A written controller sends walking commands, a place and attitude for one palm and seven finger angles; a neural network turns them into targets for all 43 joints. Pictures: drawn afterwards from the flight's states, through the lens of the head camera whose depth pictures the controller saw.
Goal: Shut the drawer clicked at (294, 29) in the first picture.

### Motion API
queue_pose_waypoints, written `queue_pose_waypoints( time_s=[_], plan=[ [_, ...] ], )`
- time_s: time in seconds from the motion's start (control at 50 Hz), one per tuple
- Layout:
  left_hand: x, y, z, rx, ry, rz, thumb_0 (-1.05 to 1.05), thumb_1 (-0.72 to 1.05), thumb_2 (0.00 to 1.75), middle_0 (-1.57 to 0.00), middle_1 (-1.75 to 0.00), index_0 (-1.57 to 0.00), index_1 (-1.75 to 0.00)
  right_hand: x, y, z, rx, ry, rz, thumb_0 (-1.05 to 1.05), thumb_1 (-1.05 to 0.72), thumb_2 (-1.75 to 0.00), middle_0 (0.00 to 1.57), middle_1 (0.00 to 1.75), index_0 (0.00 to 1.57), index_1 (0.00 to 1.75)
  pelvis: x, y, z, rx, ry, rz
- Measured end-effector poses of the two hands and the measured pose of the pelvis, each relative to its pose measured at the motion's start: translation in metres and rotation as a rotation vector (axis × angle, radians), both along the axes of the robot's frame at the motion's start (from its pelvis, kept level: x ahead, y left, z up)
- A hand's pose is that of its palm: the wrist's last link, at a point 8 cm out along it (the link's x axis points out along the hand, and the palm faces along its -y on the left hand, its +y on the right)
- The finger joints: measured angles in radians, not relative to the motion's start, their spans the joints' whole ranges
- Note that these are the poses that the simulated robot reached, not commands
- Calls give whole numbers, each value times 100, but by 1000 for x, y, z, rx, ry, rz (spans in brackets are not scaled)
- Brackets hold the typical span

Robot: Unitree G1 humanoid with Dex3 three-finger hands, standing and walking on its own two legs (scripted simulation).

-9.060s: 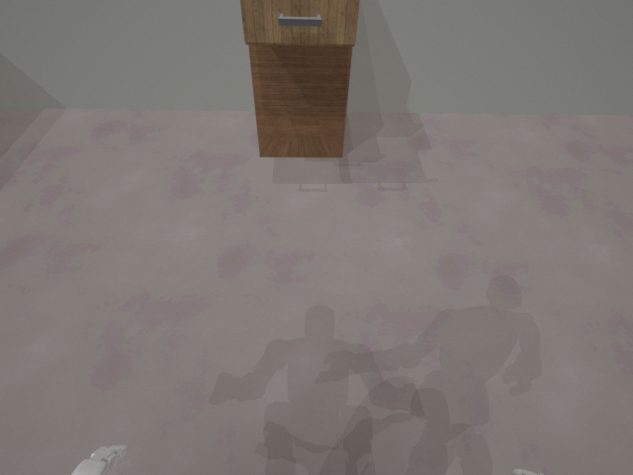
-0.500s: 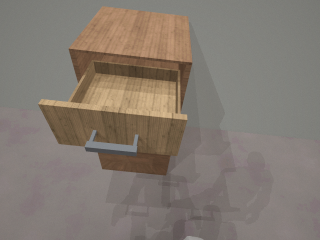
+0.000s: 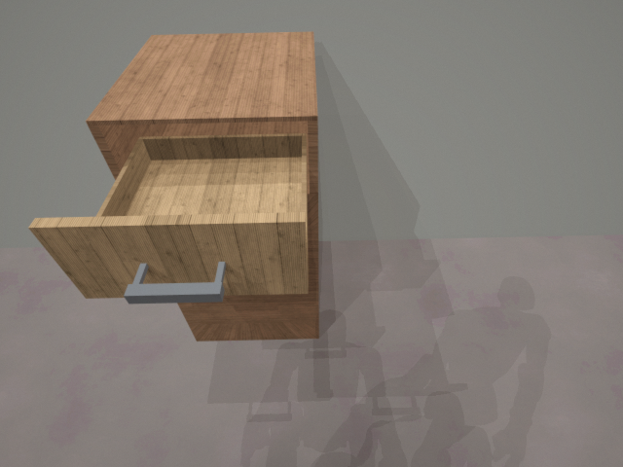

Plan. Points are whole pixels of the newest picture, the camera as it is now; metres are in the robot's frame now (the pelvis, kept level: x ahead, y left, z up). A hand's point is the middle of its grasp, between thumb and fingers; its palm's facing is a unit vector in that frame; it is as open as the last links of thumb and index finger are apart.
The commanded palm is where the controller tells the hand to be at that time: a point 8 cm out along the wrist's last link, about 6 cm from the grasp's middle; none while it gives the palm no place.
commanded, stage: come to a stop and stand still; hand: left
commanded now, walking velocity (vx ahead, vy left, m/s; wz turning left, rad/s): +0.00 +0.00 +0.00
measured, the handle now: (178, 281) +0.38 +0.22 +0.01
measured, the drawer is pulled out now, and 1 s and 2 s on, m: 0.28 0.28 0.28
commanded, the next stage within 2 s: look again from close up in 0.44 s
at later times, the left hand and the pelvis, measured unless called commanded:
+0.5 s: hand out of the picture -0.03 +0.11 -0.17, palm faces +0.08 -0.99 -0.14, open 7.4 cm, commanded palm none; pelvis +0.02 -0.02 +0.00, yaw +0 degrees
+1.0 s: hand out of the picture +0.08 +0.21 -0.17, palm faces +0.02 -0.96 -0.26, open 7.4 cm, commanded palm none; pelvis +0.03 +0.02 -0.01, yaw +0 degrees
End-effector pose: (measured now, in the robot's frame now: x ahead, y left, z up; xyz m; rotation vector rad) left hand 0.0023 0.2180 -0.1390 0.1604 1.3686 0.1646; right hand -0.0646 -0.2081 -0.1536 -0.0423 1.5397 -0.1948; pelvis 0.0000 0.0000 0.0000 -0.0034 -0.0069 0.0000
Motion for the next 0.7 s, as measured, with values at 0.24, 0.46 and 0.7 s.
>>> queue_pose_waypoints(
  time_s=[0.24,0.46,0.7],
  plan=[
    [-23,-46,-10,-77,52,41,1,92,90,-20,-30,-20,-30,32,-11,2,6,-48,38,0,-91,-90,20,30,20,29,6,-21,0,2,-26,6],
    [-43,-55,-8,-83,119,81,1,90,90,-20,-30,-20,-30,63,-22,3,-19,-74,67,1,-92,-90,20,30,20,29,16,-24,0,6,-21,7],
    [-5,-10,-6,15,50,29,1,90,90,-20,-30,-21,-30,103,-34,-2,-54,-171,98,1,-92,-90,20,30,20,29,27,-13,-7,-7,9,20]
  ],
)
